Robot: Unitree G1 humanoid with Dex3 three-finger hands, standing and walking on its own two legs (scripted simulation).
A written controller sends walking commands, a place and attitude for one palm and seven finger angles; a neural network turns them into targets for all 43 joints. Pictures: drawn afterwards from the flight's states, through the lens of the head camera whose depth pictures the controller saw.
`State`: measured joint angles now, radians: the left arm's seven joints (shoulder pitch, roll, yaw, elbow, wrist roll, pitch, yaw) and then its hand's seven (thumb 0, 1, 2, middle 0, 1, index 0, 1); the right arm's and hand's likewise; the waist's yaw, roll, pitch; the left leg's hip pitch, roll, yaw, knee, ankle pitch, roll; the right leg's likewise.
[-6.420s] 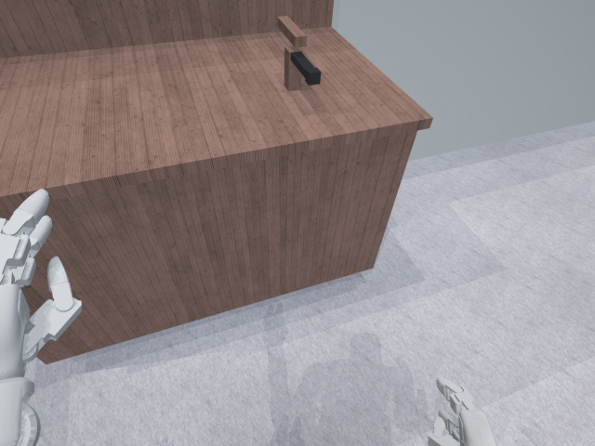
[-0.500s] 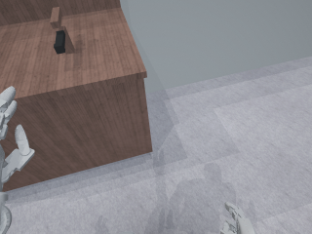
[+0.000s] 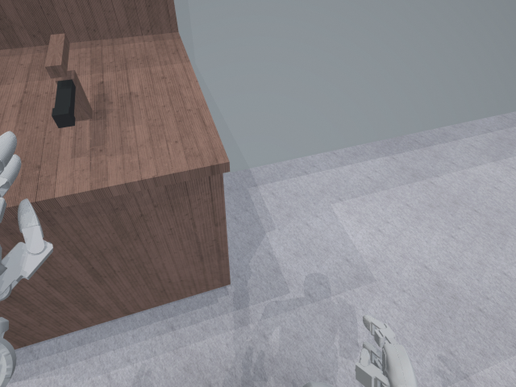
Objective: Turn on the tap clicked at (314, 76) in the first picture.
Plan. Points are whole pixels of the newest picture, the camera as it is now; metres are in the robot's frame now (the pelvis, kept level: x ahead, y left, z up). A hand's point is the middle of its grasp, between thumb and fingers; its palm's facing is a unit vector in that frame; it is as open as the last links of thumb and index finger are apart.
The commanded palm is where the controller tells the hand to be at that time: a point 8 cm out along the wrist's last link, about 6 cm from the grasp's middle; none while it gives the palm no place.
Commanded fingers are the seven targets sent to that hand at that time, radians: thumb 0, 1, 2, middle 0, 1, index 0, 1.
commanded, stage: take the last steps up to it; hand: left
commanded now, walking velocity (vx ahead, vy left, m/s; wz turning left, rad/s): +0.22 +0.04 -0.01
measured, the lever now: (63, 117) +0.54 +0.40 +0.10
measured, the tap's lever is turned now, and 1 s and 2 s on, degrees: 0 0 0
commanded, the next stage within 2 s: come to a stop and stand still in 0.34 s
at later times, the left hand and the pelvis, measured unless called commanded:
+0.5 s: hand (101, 194) +0.30 +0.21 +0.18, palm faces +0.41 -0.81 -0.41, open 7.4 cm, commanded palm +0.25 +0.26 +0.18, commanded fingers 0.00 0.90 0.90 -0.20 -0.30 -0.20 -0.30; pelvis +0.09 -0.02 -0.01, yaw +1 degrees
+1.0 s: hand (125, 199) +0.31 +0.20 +0.16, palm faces +0.41 -0.83 -0.37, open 7.4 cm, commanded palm +0.26 +0.23 +0.18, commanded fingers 0.00 0.90 0.90 -0.20 -0.30 -0.20 -0.30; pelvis +0.10 -0.05 +0.00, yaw +1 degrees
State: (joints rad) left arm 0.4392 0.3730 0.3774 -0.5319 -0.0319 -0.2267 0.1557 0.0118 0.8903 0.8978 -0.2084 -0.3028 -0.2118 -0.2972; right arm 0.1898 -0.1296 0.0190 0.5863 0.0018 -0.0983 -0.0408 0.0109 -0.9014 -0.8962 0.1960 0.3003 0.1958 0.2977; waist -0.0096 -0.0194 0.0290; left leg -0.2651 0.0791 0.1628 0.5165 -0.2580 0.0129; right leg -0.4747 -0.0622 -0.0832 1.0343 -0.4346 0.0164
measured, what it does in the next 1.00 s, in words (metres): walks ahead: right foot, then left foot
